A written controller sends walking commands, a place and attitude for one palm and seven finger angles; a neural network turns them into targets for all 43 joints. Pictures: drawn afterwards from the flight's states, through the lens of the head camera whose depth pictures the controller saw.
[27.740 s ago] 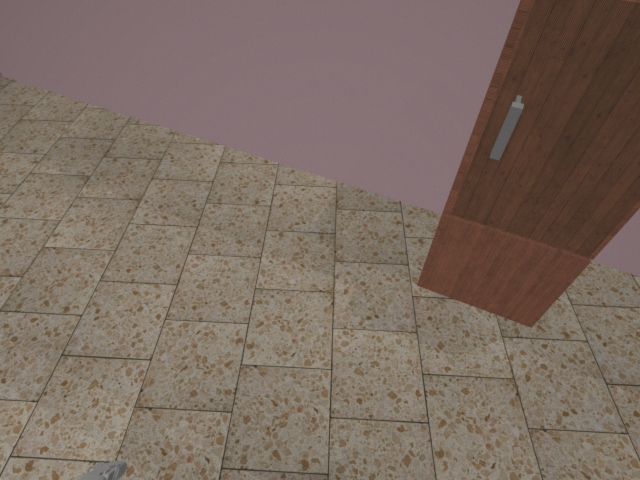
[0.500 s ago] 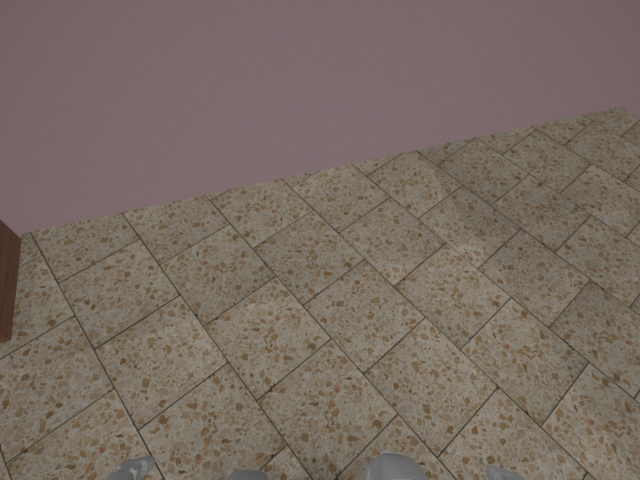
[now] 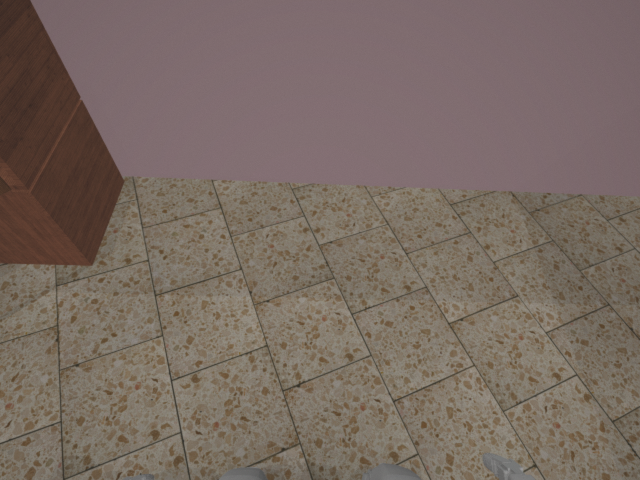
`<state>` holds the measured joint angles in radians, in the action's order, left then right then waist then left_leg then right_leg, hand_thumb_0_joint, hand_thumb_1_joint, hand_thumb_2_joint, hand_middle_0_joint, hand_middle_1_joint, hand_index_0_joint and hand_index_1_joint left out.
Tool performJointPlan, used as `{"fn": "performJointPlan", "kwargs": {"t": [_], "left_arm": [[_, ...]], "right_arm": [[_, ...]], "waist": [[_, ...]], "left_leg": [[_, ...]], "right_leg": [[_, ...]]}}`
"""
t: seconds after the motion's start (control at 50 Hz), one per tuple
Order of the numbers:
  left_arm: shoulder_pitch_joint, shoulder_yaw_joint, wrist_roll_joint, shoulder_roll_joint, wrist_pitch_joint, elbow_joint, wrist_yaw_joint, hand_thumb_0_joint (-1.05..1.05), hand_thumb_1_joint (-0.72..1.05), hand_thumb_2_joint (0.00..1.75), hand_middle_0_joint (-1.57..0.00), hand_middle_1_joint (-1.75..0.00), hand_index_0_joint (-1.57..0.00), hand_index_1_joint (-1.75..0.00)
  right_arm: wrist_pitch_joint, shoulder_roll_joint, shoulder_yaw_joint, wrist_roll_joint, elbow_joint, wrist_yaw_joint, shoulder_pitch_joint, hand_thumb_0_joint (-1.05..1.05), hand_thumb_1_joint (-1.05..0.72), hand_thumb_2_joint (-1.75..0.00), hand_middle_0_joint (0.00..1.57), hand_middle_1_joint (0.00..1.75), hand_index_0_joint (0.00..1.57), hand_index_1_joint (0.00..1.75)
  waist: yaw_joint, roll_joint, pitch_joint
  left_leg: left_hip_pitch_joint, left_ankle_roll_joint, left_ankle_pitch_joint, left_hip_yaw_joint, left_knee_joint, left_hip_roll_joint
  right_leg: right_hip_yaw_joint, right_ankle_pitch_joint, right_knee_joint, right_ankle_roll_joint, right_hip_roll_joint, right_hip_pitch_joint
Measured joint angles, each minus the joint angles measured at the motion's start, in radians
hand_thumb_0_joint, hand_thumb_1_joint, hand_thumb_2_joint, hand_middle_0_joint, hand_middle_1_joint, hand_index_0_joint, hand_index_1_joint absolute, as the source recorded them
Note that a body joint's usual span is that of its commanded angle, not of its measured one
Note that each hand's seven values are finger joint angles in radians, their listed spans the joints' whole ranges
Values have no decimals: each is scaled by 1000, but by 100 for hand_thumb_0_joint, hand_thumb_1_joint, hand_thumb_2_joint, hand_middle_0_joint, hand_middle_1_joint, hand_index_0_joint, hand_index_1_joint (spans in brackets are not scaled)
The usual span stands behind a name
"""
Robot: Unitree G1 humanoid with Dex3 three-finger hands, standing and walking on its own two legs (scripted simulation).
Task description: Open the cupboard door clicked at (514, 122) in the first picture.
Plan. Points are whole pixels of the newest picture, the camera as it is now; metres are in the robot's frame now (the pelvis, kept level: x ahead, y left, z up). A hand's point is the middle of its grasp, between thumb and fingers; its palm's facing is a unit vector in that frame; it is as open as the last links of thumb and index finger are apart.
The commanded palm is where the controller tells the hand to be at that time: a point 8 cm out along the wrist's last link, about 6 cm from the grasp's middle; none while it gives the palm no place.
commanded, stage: turn to face it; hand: left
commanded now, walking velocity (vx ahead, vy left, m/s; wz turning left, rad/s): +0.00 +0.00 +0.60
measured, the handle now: out of the picture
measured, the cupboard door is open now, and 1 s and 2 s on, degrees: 45 45 45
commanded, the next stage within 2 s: take the last steps up to it in 1.24 s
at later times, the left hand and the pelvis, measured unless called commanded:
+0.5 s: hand out of the picture +0.03 +0.17 -0.15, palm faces +0.31 -0.92 -0.24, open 7.4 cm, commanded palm none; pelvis +0.02 -0.04 +0.01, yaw +19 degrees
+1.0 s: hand out of the picture +0.00 +0.15 -0.14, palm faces +0.57 -0.77 -0.29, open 7.4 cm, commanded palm none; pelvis +0.04 -0.08 +0.01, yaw +36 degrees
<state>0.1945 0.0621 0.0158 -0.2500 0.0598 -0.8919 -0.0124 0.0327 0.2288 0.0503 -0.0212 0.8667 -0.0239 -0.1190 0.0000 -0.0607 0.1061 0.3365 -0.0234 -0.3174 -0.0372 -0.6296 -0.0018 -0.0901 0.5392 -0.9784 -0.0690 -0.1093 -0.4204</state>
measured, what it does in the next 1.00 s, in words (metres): steps on the spot, turning left: right foot, then left foot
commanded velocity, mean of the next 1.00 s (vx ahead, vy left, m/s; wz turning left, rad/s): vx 0.00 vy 0.00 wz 0.57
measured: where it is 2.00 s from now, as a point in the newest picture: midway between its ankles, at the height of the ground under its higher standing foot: outside the picture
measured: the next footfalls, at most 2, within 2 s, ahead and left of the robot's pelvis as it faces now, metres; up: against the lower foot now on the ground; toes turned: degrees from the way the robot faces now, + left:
right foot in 0.24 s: +0.07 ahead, -0.16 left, +0.00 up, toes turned +6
left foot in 0.54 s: +0.02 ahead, +0.09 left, +0.00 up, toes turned +25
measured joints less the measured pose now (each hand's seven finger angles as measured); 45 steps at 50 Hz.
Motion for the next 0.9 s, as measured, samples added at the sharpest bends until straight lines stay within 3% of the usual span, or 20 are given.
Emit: {"fn": "performJointPlan", "kwargs": {"t": [0.04,0.1,0.16,0.22,0.28,0.32,0.36,0.48,0.52,0.54,0.58,0.64,0.68,0.76,0.84,0.88,0.9], "left_arm": [[-18,6,-1,-6,6,-4,0,1,91,90,-21,-30,-20,-29],[-39,10,-4,-8,2,9,5,1,91,90,-20,-30,-20,-29],[-53,8,-7,-6,-6,25,7,1,91,90,-20,-30,-20,-29],[-52,4,-7,-7,-25,47,8,1,91,90,-20,-30,-20,-29],[-48,-3,5,10,-46,51,-2,1,91,90,-20,-30,-20,-29],[-37,-9,6,26,-46,50,-8,1,91,90,-20,-30,-20,-29],[-23,-14,8,34,-43,46,-10,1,91,90,-21,-30,-20,-29],[4,-20,12,34,-45,27,-3,1,91,90,-21,-30,-21,-29],[17,-16,7,27,-43,21,1,1,91,90,-21,-30,-21,-29],[29,-13,2,26,-38,22,4,1,91,90,-21,-30,-21,-30],[19,-7,-1,7,-16,12,4,1,91,90,-21,-30,-21,-29],[-14,6,-2,-13,5,-5,-2,1,91,90,-21,-30,-20,-29],[-28,10,-2,-17,7,-3,1,1,91,90,-21,-30,-20,-29],[-44,11,-5,-15,1,15,6,1,91,90,-20,-30,-20,-29],[-50,6,-7,-8,-14,33,8,1,91,90,-20,-30,-20,-29],[-38,4,-1,-9,-33,46,5,1,91,90,-20,-30,-20,-29],[-40,1,3,1,-39,44,2,1,91,90,-20,-30,-20,-29]], "right_arm": [[-2,-5,-3,-2,3,11,-12,1,-90,-90,20,30,20,30],[2,-5,-5,-5,15,17,-25,1,-90,-90,20,30,20,30],[10,-1,-1,-6,25,16,-37,1,-90,-90,21,30,20,30],[23,6,8,0,30,14,-50,1,-90,-90,21,30,20,30],[39,27,25,6,40,10,-42,1,-90,-90,21,30,20,30],[48,37,32,6,47,6,-32,1,-90,-90,20,30,20,30],[53,38,33,6,48,0,-23,1,-91,-90,20,30,20,30],[44,22,20,12,33,-14,4,1,-91,-90,20,30,20,30],[34,20,13,12,22,-15,10,1,-91,-90,20,30,20,30],[25,28,10,10,11,-17,6,1,-91,-90,20,30,20,30],[8,18,10,5,3,-11,11,1,-91,-90,20,30,20,30],[-6,5,-1,0,-2,8,-2,1,-91,-90,20,30,20,30],[-4,1,-5,-1,4,16,-13,1,-90,-90,20,30,20,30],[5,1,-5,-5,24,17,-30,1,-90,-90,21,30,20,30],[21,5,4,-4,35,13,-44,1,-90,-90,21,30,20,30],[29,8,11,4,36,10,-52,1,-90,-90,21,30,20,30],[34,17,18,5,41,9,-47,1,-90,-90,21,30,20,30]], "waist": [[0,8,0],[2,28,3],[-6,54,2],[-10,70,-10],[-15,90,-3],[-18,91,5],[-22,77,7],[-8,20,13],[-5,10,11],[-4,22,-2],[-5,4,2],[0,-1,10],[4,8,11],[3,38,4],[-8,71,-8],[-5,70,-23],[-8,86,-17]], "left_leg": [[-8,9,10,28,27,-1],[-25,20,41,66,72,0],[-25,34,52,106,84,2],[-1,57,35,144,44,-7],[84,55,-146,129,-198,-18],[134,60,-183,87,-385,-17],[147,71,-176,42,-447,-5],[50,76,-141,-42,-174,13],[-7,66,-55,-54,-29,9],[-35,40,23,-43,46,18],[-3,-2,15,-24,8,4],[4,-1,9,15,6,-4],[-10,10,33,40,43,-5],[-27,22,66,87,91,-4],[-9,47,62,140,70,-6],[27,53,15,150,6,-19],[54,52,-67,149,-76,-18]], "right_leg": [[35,-28,-72,-6,21,-41],[61,-63,-25,-8,39,-47],[72,-83,124,-2,58,-1],[67,-185,353,9,73,95],[37,-214,366,61,61,111],[13,-211,379,67,44,137],[-8,-220,411,65,25,164],[-76,-217,434,51,-25,196],[-101,-188,389,40,-39,185],[-116,-167,342,33,-38,162],[-61,-32,157,8,-35,84],[23,-5,-67,-7,8,-17],[51,-47,-106,-10,23,-51],[75,-76,15,-7,42,-36],[73,-139,256,4,72,59],[72,-202,395,33,69,115],[56,-210,379,51,71,113]]}}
